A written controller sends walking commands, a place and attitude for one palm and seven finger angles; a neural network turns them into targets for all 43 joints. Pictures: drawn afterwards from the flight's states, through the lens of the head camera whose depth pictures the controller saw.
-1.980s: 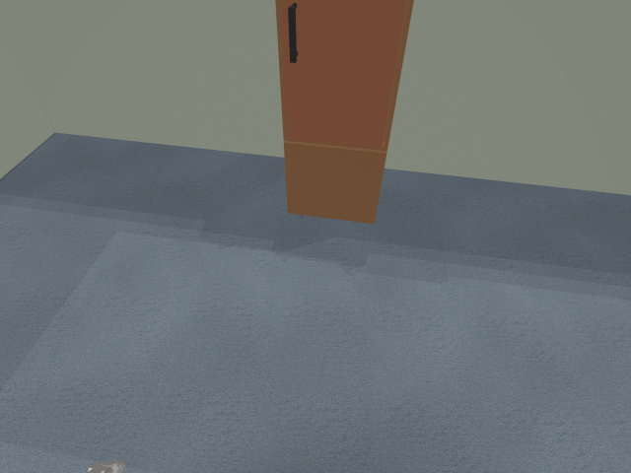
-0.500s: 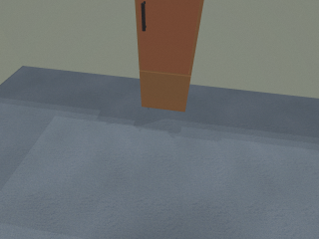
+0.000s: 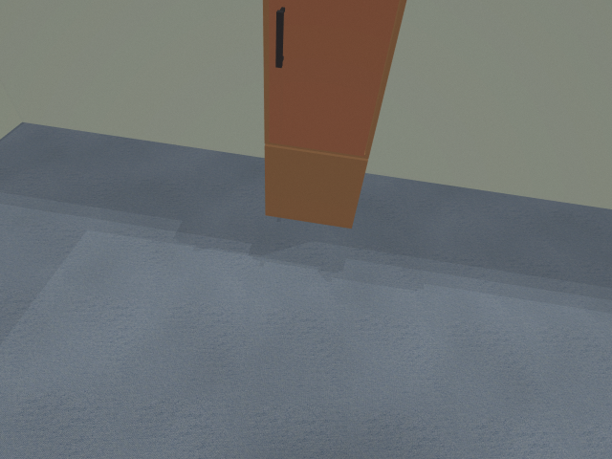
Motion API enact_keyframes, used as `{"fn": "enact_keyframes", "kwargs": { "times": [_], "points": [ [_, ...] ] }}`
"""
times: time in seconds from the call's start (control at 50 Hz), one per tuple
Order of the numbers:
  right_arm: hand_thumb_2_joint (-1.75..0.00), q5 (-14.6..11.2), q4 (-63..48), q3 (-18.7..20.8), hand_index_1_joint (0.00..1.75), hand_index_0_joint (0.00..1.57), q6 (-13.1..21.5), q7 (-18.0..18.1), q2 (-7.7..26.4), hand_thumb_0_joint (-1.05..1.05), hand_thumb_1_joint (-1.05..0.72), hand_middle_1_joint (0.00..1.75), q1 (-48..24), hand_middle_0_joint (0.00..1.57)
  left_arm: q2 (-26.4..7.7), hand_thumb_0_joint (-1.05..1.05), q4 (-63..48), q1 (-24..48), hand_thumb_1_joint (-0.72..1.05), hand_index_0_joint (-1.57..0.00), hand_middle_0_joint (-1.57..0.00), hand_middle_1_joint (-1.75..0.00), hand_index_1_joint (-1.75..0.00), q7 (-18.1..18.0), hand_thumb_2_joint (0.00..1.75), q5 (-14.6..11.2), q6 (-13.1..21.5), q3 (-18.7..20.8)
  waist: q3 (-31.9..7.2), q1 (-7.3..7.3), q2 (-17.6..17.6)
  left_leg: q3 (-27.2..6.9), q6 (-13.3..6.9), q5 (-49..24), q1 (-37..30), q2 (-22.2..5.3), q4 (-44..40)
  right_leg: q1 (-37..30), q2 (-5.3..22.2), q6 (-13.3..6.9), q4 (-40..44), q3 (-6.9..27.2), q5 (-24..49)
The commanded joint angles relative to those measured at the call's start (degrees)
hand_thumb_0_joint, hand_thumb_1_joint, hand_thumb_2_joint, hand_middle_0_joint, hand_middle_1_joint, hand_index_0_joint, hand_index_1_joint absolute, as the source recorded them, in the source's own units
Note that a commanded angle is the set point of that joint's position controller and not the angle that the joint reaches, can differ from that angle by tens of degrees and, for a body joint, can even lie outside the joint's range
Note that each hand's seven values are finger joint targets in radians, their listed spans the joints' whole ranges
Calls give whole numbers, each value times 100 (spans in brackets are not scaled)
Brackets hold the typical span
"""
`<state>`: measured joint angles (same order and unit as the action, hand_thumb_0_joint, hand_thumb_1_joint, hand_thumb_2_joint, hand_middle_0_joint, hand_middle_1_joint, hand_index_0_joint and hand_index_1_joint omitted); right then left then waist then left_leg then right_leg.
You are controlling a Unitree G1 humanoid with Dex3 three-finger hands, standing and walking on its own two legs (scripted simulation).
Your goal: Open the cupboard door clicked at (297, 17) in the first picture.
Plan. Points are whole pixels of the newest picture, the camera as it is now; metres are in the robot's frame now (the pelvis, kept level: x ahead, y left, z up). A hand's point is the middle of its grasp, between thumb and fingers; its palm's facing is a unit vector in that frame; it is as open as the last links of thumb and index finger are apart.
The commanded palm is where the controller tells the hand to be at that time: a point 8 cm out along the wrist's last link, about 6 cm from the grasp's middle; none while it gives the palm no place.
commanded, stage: walk to a spot facing it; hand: left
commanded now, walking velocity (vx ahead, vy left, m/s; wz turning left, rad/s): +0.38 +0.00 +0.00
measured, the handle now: (280, 37) +1.21 +0.13 +0.05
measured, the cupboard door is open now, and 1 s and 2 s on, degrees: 0 0 0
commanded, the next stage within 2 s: turn to face it in 0.54 s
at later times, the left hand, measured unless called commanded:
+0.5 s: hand (227, 380) +0.28 +0.14 -0.17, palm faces +0.09 -0.97 -0.21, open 7.2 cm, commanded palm none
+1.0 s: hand (214, 383) +0.28 +0.16 -0.18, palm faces +0.16 -0.97 -0.15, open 7.4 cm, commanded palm none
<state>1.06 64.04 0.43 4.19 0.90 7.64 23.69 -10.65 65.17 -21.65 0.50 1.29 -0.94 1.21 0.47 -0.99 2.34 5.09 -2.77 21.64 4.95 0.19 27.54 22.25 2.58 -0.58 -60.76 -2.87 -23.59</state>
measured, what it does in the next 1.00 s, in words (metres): walks ahead: right foot, then left foot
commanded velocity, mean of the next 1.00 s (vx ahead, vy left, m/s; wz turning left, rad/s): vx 0.19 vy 0.00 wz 0.00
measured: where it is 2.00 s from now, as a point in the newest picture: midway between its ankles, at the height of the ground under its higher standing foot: (308, 379)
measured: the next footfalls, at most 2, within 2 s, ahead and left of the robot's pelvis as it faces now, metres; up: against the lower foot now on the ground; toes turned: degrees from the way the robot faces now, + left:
right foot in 0.32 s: +0.30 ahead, -0.13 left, +0.00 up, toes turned -7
left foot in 0.78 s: +0.41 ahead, +0.11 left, +0.00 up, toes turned +17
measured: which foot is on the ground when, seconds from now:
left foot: down 0.00-0.30, up 0.32-0.76, down 0.78-1.00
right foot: up 0.00-0.30, down 0.32-0.78, up 0.80-1.00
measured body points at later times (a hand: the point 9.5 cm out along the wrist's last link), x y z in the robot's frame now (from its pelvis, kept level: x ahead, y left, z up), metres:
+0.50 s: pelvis +0.20 -0.05 -0.01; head +0.21 -0.05 +0.44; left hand +0.27 +0.19 -0.15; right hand +0.19 -0.28 -0.17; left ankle +0.17 +0.08 -0.64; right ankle +0.26 -0.13 -0.74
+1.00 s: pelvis +0.34 +0.00 +0.00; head +0.35 +0.01 +0.45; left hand +0.27 +0.21 -0.16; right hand +0.46 -0.21 -0.14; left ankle +0.37 +0.10 -0.74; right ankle +0.35 -0.12 -0.70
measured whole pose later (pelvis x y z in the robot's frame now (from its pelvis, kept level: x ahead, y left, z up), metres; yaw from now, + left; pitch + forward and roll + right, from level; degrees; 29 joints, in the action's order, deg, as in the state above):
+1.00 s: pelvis +0.34 +0.00 +0.00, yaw +3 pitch -2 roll +0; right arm 0.7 58.2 2.1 2.1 1.6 7.8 6.7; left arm -7.3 64.2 -20.9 -1.2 0.9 -1.4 1.8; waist 3.2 2.4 0.8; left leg 12.8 -2.5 12.3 14.7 -4.2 29.2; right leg 20.8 4.8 1.7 -49.5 -5.2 -25.7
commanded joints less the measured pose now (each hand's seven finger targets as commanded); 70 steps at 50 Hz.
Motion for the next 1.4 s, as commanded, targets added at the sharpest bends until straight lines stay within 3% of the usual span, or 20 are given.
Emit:
{"fn": "enact_keyframes", "kwargs": {
  "times": [0.0,0.16,0.26,0.28,0.3,0.34,0.44,0.6,0.7,0.72,0.74,0.76,0.78,0.88,1.04,1.12,1.22,1.3,1.36,1.38],
  "points": [
    [-90,-42,163,136,30,20,152,160,723,0,-90,30,870,20,-225,0,-794,911,90,-20,-20,-30,-30,80,90,19,272,153,867,-91,-834,-1421,-759,-2651,-550,-1541,-1649,1885,404,65,-377,27,725],
    [-90,-1,467,169,30,20,143,188,578,0,-90,30,1188,20,-1,0,-1140,1916,90,-20,-20,-30,-30,124,90,-41,291,142,978,-207,-978,-512,-580,-3687,-484,-1302,-1735,1015,81,-97,2010,-541,1525],
    [-90,-39,379,264,30,20,85,148,834,0,-90,30,808,20,-536,0,-593,-243,90,-20,-20,-30,-30,26,90,50,434,347,-129,842,-613,-191,-245,-4903,207,-1131,1257,-2142,-226,-492,2858,-514,1500],
    [-90,-111,267,230,30,20,93,64,559,0,-90,30,984,20,-1107,0,-405,-1028,90,-20,-20,-30,-30,-60,90,100,509,494,-859,1052,410,-17,-63,-2679,1555,-569,3223,-3497,1191,-932,3262,1234,1116],
    [-90,-142,41,203,30,20,80,59,300,0,-90,30,1065,20,-1548,0,-321,-1257,90,-20,-20,-30,-30,-120,90,0,494,575,-1251,816,950,-266,38,883,2636,82,5340,-3705,2689,-1529,4189,3660,1388],
    [-90,-74,-143,302,30,20,-5,-8,327,0,-90,30,195,20,-1073,0,-611,-92,90,-20,-20,-30,-30,-130,90,-50,444,455,-85,563,117,-724,-82,89,3010,-577,5661,-1788,2298,-1297,4866,2868,-653],
    [-90,66,-87,290,30,20,-360,-89,63,0,-90,30,449,20,-320,0,-653,558,90,-20,-20,-30,-30,-176,90,37,549,204,419,-187,286,-501,212,-592,2343,-893,4312,158,1533,-705,5160,525,245],
    [-90,26,-861,292,30,20,-316,-300,218,0,-90,30,-1151,20,-596,0,-570,101,90,-20,-20,-30,-30,-148,90,39,588,239,630,145,149,-55,350,-1097,2600,-855,1845,-876,1554,-682,5043,-255,1283],
    [-90,37,-769,219,30,20,-196,-206,280,0,-90,30,-1014,20,-537,0,-372,-254,90,-20,-20,-30,-30,-182,90,10,479,175,327,112,147,258,241,-1249,1109,-461,439,-1192,1261,-529,3914,-380,3045],
    [-90,58,-582,251,30,20,-152,-161,519,0,-90,30,-484,20,-473,0,-350,-303,90,-20,-20,-30,-30,-189,90,-14,445,146,-18,-110,-239,191,207,-2008,206,-535,-26,-1042,991,-346,3055,-574,3022],
    [-90,94,-469,347,30,20,-106,-81,1036,0,-90,30,41,20,-264,0,-411,-487,90,-20,-20,-30,-30,-184,90,-57,412,119,-598,-230,-1142,-850,-179,-3603,-1000,-1535,-114,-193,474,-19,1931,-838,1615],
    [-90,34,-394,396,30,20,-149,-25,1452,0,-90,30,322,20,-83,0,-479,-574,90,-20,-20,-30,-30,-186,90,-71,392,73,-882,-254,-1900,-1750,-786,-4851,-1267,-2569,-481,330,19,131,619,-771,-1327],
    [-90,19,-373,328,30,20,-156,60,1368,0,-90,30,133,20,-126,0,-469,-472,90,-20,-20,-30,-30,-229,90,-58,338,59,-915,-220,-1570,-1692,-912,-4817,-1144,-2679,-588,524,85,109,-6,-224,-1465],
    [-90,-6,-543,196,30,20,-167,101,846,0,-90,30,-1127,20,115,0,-261,-317,90,-20,-20,-30,-30,-161,90,-35,97,104,12,168,-947,-338,-562,-3026,809,-1995,-1089,-114,381,217,500,-25,-359],
    [-90,-7,-607,360,30,20,-373,75,856,0,-90,30,-1444,20,136,0,-376,-542,90,-20,-20,-30,-30,-160,90,49,38,177,185,349,-724,12,-212,-573,1342,-1662,-543,-972,91,205,2954,-290,1058],
    [-90,-47,-804,250,30,20,-513,12,395,0,-90,30,-1562,20,-800,0,-602,-120,90,-20,-20,-30,-30,-222,90,36,164,298,249,349,1331,311,450,686,1637,-544,1507,-488,1616,-867,4746,2038,1593],
    [-90,-72,-628,245,30,20,-458,74,387,0,-90,30,-1161,20,-736,0,-716,361,90,-20,-20,-30,-30,-265,90,49,99,388,-91,208,512,-38,473,489,1744,-454,1556,-1362,1261,-1003,4012,1264,3572],
    [-90,-12,-396,197,30,20,-352,93,360,0,-90,30,-456,20,-665,0,-714,536,90,-20,-20,-30,-30,-191,90,-30,74,381,-192,35,467,141,440,-449,521,-349,-102,-862,808,-656,3945,1091,1347],
    [-90,107,-352,359,30,20,-281,107,1192,0,-90,30,142,20,-209,0,-1075,1002,90,-20,-20,-30,-30,-48,90,-20,49,298,504,-259,-1756,-2269,-450,1397,305,-2117,-1879,832,-391,-40,1913,-162,-447],
    [-90,121,-351,371,30,20,-260,114,1198,0,-90,30,183,20,-319,0,-1188,1322,90,-20,-20,-30,-30,-36,90,45,18,341,850,-322,-1893,-2613,-689,1539,459,-2384,-2239,1283,-211,-58,867,89,-581]
  ]
}}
